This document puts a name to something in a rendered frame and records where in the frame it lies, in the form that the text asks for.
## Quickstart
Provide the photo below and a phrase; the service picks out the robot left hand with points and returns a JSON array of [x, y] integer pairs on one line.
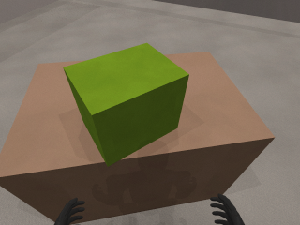
[[65, 217]]

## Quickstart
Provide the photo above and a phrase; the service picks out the robot right hand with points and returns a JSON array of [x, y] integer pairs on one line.
[[230, 212]]

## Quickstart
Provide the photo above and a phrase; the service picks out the pedestal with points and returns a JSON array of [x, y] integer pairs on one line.
[[50, 158]]

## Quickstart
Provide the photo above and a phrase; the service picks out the carton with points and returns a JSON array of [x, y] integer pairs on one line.
[[128, 99]]

